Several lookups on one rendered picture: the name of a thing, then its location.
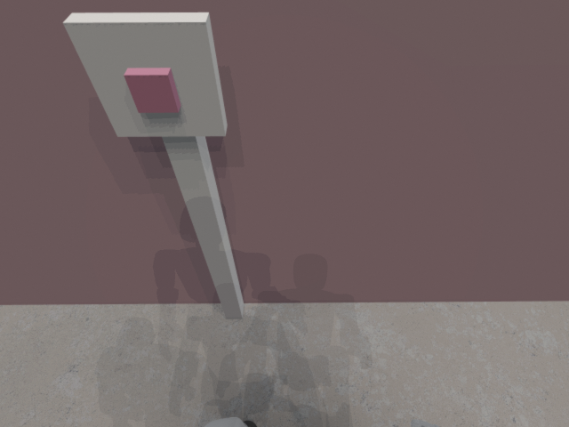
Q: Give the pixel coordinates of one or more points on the button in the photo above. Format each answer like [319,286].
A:
[153,90]

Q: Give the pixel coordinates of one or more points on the panel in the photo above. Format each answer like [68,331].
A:
[108,43]

